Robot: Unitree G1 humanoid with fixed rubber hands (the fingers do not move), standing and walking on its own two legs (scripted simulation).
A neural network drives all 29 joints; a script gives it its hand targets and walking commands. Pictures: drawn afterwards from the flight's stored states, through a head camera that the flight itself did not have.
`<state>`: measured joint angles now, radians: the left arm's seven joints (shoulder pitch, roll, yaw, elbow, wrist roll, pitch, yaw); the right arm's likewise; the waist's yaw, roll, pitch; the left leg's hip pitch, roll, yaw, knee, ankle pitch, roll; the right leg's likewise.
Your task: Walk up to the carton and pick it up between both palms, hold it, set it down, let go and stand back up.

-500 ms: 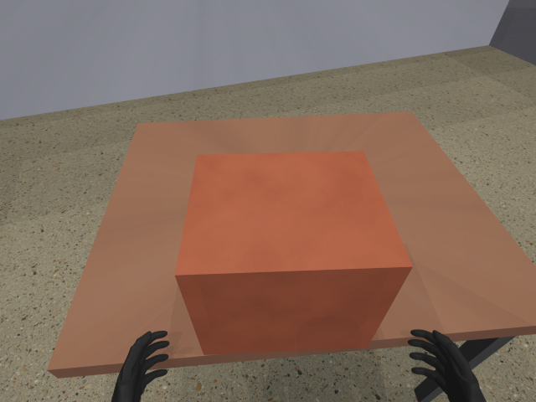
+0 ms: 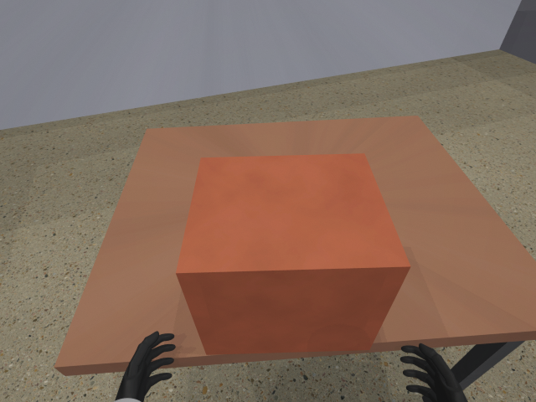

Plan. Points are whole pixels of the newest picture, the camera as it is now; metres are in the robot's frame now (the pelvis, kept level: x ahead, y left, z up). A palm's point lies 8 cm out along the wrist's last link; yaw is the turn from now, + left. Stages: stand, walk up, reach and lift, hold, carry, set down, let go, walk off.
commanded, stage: set down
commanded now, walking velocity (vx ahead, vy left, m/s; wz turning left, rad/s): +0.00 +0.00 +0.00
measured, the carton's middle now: (285, 254) +0.37 +0.01 +0.02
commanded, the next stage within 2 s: let go in 0.52 s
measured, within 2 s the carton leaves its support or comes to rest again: neither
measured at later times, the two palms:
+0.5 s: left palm (133, 386) +0.17 +0.23 -0.03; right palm out of the picture +0.15 -0.22 -0.08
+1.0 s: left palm (134, 384) +0.17 +0.23 -0.03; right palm out of the picture +0.14 -0.23 -0.08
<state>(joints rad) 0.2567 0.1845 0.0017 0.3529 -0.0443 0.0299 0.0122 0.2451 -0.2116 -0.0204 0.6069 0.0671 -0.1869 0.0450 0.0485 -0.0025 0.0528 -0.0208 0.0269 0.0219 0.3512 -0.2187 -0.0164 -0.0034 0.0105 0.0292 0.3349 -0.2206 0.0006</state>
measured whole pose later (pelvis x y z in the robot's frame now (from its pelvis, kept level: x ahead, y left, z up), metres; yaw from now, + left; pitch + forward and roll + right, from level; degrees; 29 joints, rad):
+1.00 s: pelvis -0.02 +0.00 +0.00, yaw +0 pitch -9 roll +0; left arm 0.11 0.20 0.01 0.44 -0.02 0.15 -0.03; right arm 0.19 -0.19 -0.06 0.64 -0.05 -0.06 0.02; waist 0.04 0.02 0.08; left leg -0.03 0.03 0.04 0.39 -0.21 -0.02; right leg -0.02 0.00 0.03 0.40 -0.23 0.00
